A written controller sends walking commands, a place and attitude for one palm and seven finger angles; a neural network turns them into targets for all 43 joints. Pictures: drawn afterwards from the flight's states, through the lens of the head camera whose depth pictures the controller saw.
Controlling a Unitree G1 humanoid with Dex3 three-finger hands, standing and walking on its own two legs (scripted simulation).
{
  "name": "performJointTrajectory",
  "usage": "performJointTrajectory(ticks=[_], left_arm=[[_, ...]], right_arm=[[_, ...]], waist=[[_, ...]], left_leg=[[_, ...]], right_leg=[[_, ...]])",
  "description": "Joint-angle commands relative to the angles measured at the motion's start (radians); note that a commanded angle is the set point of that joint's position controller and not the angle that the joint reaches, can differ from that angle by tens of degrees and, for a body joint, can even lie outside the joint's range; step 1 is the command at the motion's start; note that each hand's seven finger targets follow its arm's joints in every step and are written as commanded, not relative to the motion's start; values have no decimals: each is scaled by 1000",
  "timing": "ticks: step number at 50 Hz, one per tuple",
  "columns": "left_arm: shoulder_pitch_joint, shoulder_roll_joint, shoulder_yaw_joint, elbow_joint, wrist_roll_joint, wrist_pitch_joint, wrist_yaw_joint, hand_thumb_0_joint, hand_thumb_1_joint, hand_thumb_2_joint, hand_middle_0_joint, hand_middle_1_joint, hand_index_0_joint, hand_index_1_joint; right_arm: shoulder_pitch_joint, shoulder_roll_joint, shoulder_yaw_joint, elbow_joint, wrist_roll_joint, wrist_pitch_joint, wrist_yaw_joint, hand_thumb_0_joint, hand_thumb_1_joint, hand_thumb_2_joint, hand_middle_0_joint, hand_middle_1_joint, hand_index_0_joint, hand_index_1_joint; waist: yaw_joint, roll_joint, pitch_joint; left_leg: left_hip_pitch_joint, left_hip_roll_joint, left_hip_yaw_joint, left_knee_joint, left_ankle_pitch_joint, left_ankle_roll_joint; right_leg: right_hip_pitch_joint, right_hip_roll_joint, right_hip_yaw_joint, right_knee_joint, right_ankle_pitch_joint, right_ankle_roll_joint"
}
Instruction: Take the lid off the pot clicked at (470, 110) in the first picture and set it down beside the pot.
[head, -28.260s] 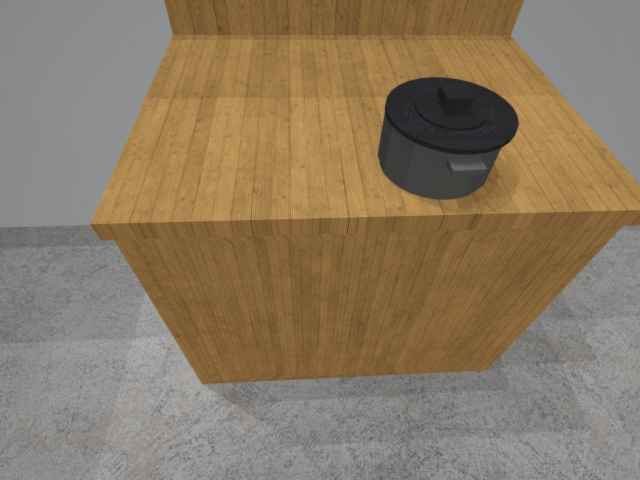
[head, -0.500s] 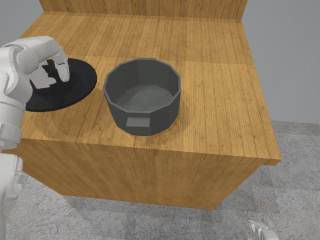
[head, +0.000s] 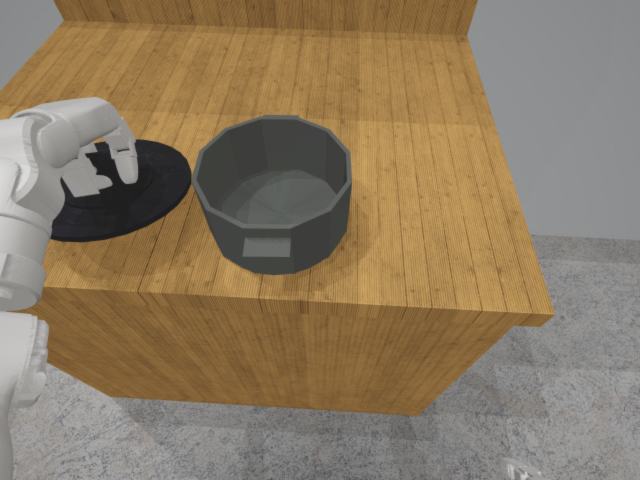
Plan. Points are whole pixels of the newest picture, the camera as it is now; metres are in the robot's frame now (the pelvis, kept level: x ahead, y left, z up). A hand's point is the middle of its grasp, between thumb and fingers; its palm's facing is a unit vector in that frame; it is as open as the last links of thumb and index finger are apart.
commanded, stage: lower the lid onto the table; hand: left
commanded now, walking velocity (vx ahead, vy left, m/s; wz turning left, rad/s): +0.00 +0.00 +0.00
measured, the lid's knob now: (101, 166) +0.47 +0.28 +0.12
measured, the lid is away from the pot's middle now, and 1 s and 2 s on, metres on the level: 0.22 0.24 0.24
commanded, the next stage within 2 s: open the fingers wide in 1.48 s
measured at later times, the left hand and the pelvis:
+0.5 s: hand (91, 197) +0.43 +0.29 +0.10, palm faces -0.48 -0.13 -0.87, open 5.0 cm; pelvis +0.00 +0.00 +0.00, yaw +0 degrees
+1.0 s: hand (93, 193) +0.45 +0.29 +0.09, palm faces -0.48 -0.13 -0.87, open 4.9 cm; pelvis -0.01 +0.01 -0.01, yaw -1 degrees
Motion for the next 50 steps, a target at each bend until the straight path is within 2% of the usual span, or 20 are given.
performJointTrajectory(ticks=[1,4,7,8,11,13,17,21,25,27,29,31,33,36,38,41,43,46,48,50], left_arm=[[-503,340,145,-214,4,-12,56,0,556,1167,-807,-841,-1170,-1000],[-495,379,174,-189,9,-19,62,0,556,1167,-807,-841,-1170,-1000],[-518,339,128,-206,1,-25,66,0,556,1167,-807,-841,-1170,-1000],[-521,368,156,-211,6,-30,69,0,556,1167,-807,-841,-1170,-1000],[-481,335,134,-139,-2,-36,65,0,556,1167,-807,-841,-1170,-1000],[-505,356,142,-171,0,-44,68,0,556,1167,-807,-841,-1170,-1000],[-537,285,76,-158,-8,-54,68,0,556,1167,-807,-841,-1170,-1000],[-522,342,124,-79,1,-69,76,0,556,1167,-807,-841,-1170,-1000],[-545,333,109,-75,14,-85,86,0,556,1167,-807,-841,-1170,-1000],[-527,283,69,-24,10,-90,84,0,556,1167,-807,-841,-1170,-1000],[-536,313,98,-10,19,-94,91,0,556,1167,-807,-841,-1170,-1000],[-530,267,67,9,17,-98,90,0,556,1167,-807,-841,-1170,-1000],[-533,300,89,17,22,-105,95,0,556,1167,-807,-841,-1170,-1000],[-531,240,45,43,19,-106,92,0,556,1167,-807,-841,-1170,-1000],[-505,270,70,98,24,-107,98,0,556,1167,-807,-841,-1170,-1000],[-465,236,44,179,27,-107,97,0,556,1167,-807,-841,-1170,-1000],[-513,251,48,135,34,-111,100,0,556,1167,-807,-841,-1170,-1000],[-467,221,28,238,39,-108,102,0,556,1167,-807,-841,-1170,-1000],[-493,255,48,227,46,-111,104,0,556,1167,-807,-841,-1170,-1000],[-484,211,16,253,47,-110,102,0,556,1167,-807,-841,-1170,-1000]], right_arm=[[-13,-154,-58,-106,1,-33,-4,0,-900,-900,200,300,200,300],[-6,-158,-59,-102,0,-31,-6,0,-900,-900,200,300,200,300],[-13,-158,-62,-99,0,-34,-8,0,-900,-900,200,300,200,300],[-4,-160,-60,-95,-2,-35,-8,0,-900,-900,200,300,200,300],[1,-156,-57,-89,1,-36,-13,0,-900,-900,200,300,200,300],[3,-160,-59,-91,-2,-34,-13,0,-900,-900,200,300,200,300],[-2,-159,-60,-80,0,-35,-19,0,-900,-900,200,300,200,300],[19,-159,-53,-69,0,-38,-26,0,-900,-900,200,300,200,300],[30,-159,-53,-65,-1,-40,-27,0,-900,-900,200,300,200,300],[39,-161,-54,-58,-2,-43,-29,0,-900,-900,200,300,200,300],[49,-164,-54,-56,-3,-39,-28,0,-900,-900,200,300,200,300],[60,-161,-55,-54,-2,-41,-28,0,-900,-900,200,300,200,300],[69,-167,-55,-50,-3,-36,-27,0,-900,-900,200,300,200,300],[77,-163,-57,-48,-1,-34,-25,0,-900,-900,200,300,200,300],[90,-170,-55,-43,-1,-30,-24,0,-900,-900,200,300,200,300],[104,-169,-52,-43,3,-30,-23,0,-900,-900,200,300,200,300],[105,-173,-56,-45,1,-22,-21,0,-900,-900,200,300,200,300],[124,-173,-52,-41,6,-23,-23,0,-900,-900,200,300,200,300],[128,-179,-54,-41,5,-21,-21,0,-900,-900,200,300,200,300],[135,-175,-53,-43,8,-22,-21,0,-900,-900,200,300,200,300]], waist=[[-1,65,-460],[3,46,-464],[-8,93,-472],[-3,81,-488],[-8,56,-450],[-7,57,-479],[-19,95,-454],[-14,43,-453],[-15,97,-462],[-25,78,-439],[-21,76,-449],[-26,58,-446],[-24,56,-457],[-33,58,-434],[-35,28,-410],[-39,2,-376],[-39,14,-410],[-47,-11,-365],[-45,-4,-370],[-51,-6,-363]], left_leg=[[360,-14,-69,-4,399,19],[338,-19,-63,4,386,23],[362,-16,-64,10,403,20],[367,-13,-68,6,399,19],[336,-18,-62,12,365,23],[348,-16,-61,15,385,24],[361,-10,-65,17,365,21],[310,-19,-55,22,302,25],[335,-15,-62,34,340,18],[328,-12,-65,39,353,17],[318,-15,-62,43,313,17],[319,-13,-64,47,312,18],[309,-13,-65,53,337,16],[301,-14,-65,58,307,16],[269,-13,-62,62,284,15],[215,-20,-55,67,219,16],[228,-17,-58,72,235,16],[178,-19,-56,80,177,14],[168,-17,-55,83,154,14],[158,-16,-60,86,127,12]], right_leg=[[-6,79,-26,-10,301,-63],[10,79,-22,-6,317,-63],[-15,74,-22,-5,305,-65],[-9,80,-22,-2,297,-62],[-24,79,-26,-1,292,-61],[-16,78,-23,0,303,-59],[-65,75,-27,0,269,-63],[-43,78,-27,9,272,-61],[-78,80,-30,22,262,-64],[-104,77,-34,22,257,-65],[-107,81,-31,27,240,-63],[-123,82,-36,32,234,-62],[-120,81,-32,40,249,-63],[-152,84,-38,42,225,-63],[-164,85,-37,48,212,-62],[-185,88,-41,59,183,-64],[-182,85,-37,65,191,-64],[-227,91,-42,77,147,-63],[-235,90,-39,84,135,-64],[-261,92,-42,90,111,-64]])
